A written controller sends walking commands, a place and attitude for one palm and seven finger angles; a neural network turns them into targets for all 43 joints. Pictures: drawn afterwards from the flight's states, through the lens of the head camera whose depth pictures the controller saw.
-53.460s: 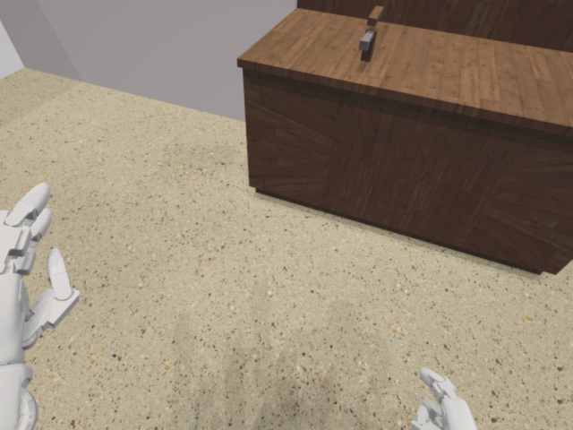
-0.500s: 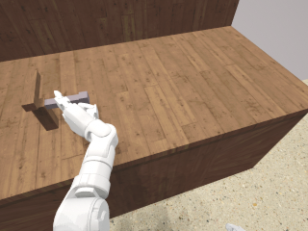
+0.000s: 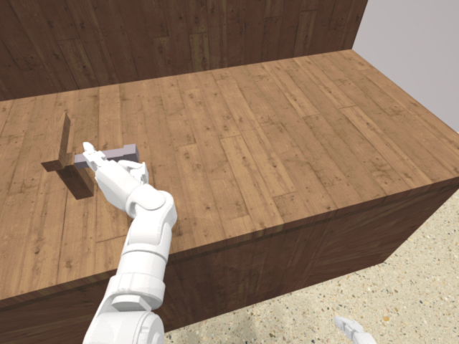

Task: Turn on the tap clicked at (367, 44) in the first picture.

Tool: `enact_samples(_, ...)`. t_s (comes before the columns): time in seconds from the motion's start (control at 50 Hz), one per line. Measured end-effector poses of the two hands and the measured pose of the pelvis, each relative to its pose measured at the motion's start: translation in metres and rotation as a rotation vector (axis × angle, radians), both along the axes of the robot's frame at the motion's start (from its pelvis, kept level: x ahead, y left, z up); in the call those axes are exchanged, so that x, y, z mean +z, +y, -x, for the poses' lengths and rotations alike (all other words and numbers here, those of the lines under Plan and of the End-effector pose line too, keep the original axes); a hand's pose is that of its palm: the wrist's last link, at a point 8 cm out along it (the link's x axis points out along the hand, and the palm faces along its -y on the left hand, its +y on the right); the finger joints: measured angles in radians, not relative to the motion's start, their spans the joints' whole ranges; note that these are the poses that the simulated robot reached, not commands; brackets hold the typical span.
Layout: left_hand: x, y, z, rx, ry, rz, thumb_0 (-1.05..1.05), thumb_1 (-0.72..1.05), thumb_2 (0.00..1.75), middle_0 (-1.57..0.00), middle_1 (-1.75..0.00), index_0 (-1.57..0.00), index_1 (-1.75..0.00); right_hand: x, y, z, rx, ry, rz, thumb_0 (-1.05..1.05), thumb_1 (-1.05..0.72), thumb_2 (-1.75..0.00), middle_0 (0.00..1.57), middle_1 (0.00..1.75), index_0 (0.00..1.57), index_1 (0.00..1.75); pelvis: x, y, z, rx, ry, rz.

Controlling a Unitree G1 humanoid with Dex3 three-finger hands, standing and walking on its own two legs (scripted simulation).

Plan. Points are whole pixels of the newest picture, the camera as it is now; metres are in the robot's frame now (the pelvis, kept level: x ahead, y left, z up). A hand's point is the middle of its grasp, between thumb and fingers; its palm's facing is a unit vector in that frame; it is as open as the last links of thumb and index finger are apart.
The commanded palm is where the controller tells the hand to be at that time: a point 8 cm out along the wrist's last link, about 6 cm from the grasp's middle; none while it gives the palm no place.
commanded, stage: lift the hand up off the lever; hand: left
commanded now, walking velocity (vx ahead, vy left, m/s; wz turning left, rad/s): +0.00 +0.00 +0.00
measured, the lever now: (131, 154) +0.46 +0.23 +0.07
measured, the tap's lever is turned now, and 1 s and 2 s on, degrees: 85 85 85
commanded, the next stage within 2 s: draw the hand back beside the body in 1.04 s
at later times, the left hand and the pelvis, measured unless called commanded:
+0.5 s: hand (138, 162) +0.39 +0.18 +0.12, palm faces +0.80 -0.60 -0.08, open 7.8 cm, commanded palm +0.33 +0.20 +0.13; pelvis -0.01 +0.00 +0.01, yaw +0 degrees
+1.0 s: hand (139, 158) +0.38 +0.18 +0.14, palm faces +0.78 -0.63 -0.08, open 7.8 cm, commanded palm +0.33 +0.19 +0.14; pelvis -0.01 +0.00 +0.01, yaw +0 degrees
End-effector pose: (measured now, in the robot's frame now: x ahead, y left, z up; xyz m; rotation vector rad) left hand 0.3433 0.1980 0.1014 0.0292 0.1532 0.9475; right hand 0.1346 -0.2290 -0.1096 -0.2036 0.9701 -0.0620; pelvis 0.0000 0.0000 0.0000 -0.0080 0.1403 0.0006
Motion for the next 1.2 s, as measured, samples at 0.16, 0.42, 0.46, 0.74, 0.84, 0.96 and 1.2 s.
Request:
enact_samples(0.16,0.016,0.004,0.005,-0.001,-0.015,-0.017,0.02,0.90,0.90,-0.16,-0.15,-0.15,-0.15,0.007,-0.002,-0.008,0.001,-0.029,0.004,0.01,-0.91,-0.90,0.20,0.30,0.20,0.30,0.004,-0.003,0.002,0.007,-0.025,-0.003)
enact_samples(0.42,0.024,-0.001,0.009,-0.014,-0.014,0.000,0.02,0.90,0.90,-0.16,-0.15,-0.15,-0.15,0.013,0.001,-0.011,-0.001,-0.052,-0.004,0.01,-0.91,-0.90,0.20,0.30,0.20,0.30,0.008,-0.003,0.006,0.001,-0.044,-0.005)
enact_samples(0.46,0.026,-0.001,0.010,-0.016,-0.020,-0.006,0.02,0.90,0.90,-0.16,-0.15,-0.15,-0.15,0.013,0.002,-0.010,-0.002,-0.054,-0.007,0.01,-0.91,-0.90,0.20,0.30,0.20,0.30,0.008,-0.003,0.006,-0.001,-0.048,-0.005)
enact_samples(0.74,0.036,0.003,0.018,-0.025,-0.023,0.002,0.02,0.90,0.90,-0.16,-0.15,-0.15,-0.15,0.018,0.009,-0.013,0.007,-0.069,-0.012,0.01,-0.90,-0.90,0.20,0.30,0.21,0.30,0.012,0.001,0.009,-0.002,-0.076,-0.003)
enact_samples(0.84,0.042,0.003,0.017,-0.030,-0.039,-0.003,0.02,0.90,0.90,-0.16,-0.15,-0.15,-0.15,0.020,0.012,-0.018,0.018,-0.086,-0.014,0.01,-0.90,-0.90,0.20,0.30,0.20,0.30,0.013,0.003,0.009,-0.003,-0.079,-0.002)
enact_samples(0.96,0.044,-0.002,0.015,-0.050,-0.024,0.001,0.02,0.90,0.90,-0.16,-0.15,-0.15,-0.15,0.023,0.016,-0.025,0.029,-0.093,-0.020,0.01,-0.90,-0.90,0.20,0.30,0.21,0.30,0.014,0.003,0.008,-0.001,-0.084,-0.003)
enact_samples(1.2,0.046,-0.006,0.021,-0.137,-0.051,-0.033,0.02,0.90,0.90,-0.15,-0.15,-0.15,-0.15,0.026,0.017,-0.033,0.020,-0.102,-0.031,0.01,-0.90,-0.90,0.20,0.30,0.21,0.30,0.014,0.002,0.003,-0.013,-0.095,-0.010)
